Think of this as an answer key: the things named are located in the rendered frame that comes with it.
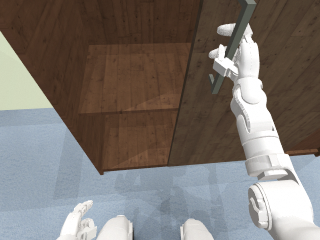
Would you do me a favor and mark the robot right forearm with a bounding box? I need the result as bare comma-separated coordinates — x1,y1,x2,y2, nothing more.
230,77,314,221

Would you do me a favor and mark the robot left thigh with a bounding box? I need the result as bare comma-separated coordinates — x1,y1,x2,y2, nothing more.
96,217,133,240

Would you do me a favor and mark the robot thigh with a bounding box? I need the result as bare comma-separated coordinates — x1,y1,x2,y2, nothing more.
96,217,133,240
180,220,214,240

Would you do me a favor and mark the right robot upper arm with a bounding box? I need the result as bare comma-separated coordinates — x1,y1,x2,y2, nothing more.
248,179,320,240

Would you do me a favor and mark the right robot hand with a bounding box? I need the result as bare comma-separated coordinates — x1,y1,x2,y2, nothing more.
208,23,260,85

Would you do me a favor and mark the robot right thigh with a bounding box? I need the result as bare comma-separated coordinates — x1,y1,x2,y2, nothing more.
180,220,214,240

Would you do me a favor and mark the handle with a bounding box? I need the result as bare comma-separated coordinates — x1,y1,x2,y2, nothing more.
208,0,257,94

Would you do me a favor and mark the wardrobe door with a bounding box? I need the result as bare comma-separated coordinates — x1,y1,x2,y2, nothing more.
288,128,320,151
167,0,320,167

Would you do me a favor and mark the left robot hand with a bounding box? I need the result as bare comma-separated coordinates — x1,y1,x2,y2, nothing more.
59,200,97,240

